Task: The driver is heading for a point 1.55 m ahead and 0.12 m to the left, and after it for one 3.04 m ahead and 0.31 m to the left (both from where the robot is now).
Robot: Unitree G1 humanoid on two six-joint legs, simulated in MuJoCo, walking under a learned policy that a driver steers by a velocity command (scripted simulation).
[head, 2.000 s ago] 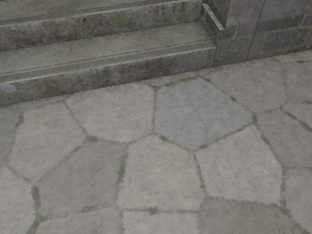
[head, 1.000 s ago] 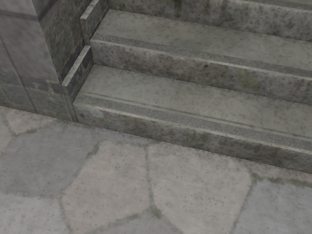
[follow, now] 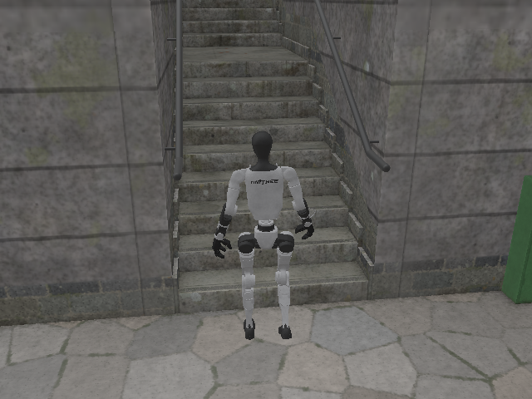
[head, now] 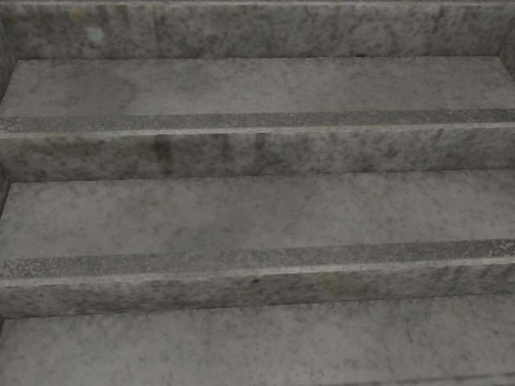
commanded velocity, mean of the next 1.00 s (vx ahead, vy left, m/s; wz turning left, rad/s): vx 0.50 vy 0.00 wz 0.08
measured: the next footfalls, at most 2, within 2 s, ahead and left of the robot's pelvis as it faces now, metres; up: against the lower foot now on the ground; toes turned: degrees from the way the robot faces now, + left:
right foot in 0.34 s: +0.19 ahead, -0.13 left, +0.00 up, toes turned -12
left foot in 0.80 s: +0.44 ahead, +0.03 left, +0.15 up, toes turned +6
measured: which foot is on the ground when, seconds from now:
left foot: down 0.00-0.32, up 0.34-0.78, down 0.80-1.00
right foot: up 0.00-0.32, down 0.34-0.82, up 0.84-1.00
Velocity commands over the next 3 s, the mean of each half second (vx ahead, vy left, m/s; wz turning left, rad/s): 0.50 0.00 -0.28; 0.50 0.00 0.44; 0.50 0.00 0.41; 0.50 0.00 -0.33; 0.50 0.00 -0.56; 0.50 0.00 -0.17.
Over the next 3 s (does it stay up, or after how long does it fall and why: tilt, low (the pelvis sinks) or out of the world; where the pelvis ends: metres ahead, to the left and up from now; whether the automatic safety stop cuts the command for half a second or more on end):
stays up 1.48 0.17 0.70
